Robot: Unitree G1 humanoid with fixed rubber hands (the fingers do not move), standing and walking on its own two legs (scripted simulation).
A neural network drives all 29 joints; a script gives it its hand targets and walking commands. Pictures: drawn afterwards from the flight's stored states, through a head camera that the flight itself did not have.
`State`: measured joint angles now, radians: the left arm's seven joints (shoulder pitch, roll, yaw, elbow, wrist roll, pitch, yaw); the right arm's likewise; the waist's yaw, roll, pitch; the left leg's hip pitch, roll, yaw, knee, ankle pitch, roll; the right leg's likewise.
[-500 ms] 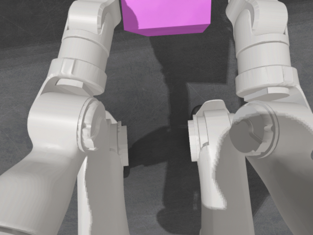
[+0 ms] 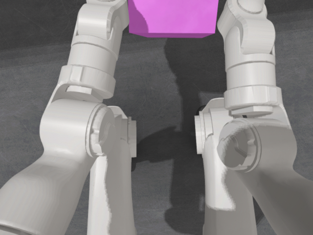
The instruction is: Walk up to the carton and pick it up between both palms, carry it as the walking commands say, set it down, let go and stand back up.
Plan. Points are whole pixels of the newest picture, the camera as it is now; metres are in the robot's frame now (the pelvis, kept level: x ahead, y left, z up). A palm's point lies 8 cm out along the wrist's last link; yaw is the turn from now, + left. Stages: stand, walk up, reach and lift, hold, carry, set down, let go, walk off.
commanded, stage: reach and lift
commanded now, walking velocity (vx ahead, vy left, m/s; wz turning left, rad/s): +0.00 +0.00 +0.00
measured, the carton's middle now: out of the picture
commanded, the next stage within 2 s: none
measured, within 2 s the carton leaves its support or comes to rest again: neither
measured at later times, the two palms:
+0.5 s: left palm out of the picture +0.54 +0.06 -0.06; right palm out of the picture +0.51 -0.16 -0.06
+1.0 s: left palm out of the picture +0.52 +0.05 +0.00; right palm out of the picture +0.48 -0.16 +0.01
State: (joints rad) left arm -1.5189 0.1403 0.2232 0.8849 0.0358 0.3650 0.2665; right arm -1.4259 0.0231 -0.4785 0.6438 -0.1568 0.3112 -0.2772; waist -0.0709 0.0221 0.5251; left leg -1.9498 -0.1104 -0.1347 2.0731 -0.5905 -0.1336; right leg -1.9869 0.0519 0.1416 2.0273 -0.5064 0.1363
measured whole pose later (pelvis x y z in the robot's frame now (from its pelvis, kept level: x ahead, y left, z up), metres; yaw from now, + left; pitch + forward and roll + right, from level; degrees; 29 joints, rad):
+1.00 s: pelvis -0.03 +0.00 +0.08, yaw -1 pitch +18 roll +1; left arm -1.37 0.04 0.30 0.74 0.14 0.44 0.27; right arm -1.29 0.07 -0.41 0.56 -0.13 0.41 -0.38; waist -0.08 0.01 0.52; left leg -1.60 -0.08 -0.12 1.79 -0.51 -0.11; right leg -1.64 0.05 0.14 1.75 -0.42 0.12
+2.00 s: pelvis -0.03 +0.00 +0.19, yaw -1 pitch +7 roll +1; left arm -1.17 -0.02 0.33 0.70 0.15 0.44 0.24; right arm -1.12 0.14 -0.39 0.53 -0.15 0.45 -0.41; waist -0.08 0.01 0.52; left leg -1.12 -0.06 -0.12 1.41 -0.42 -0.08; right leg -1.15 0.02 0.13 1.38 -0.35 0.10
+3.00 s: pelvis +0.06 +0.00 +0.32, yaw -1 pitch +0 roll -1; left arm -0.71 -0.17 0.51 0.89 0.41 0.48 0.11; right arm -0.74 0.24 -0.55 0.77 -0.47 0.52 -0.12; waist -0.10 0.01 -0.06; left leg -0.48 0.00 -0.14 0.81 -0.34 -0.05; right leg -0.49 0.01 0.09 0.74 -0.26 0.07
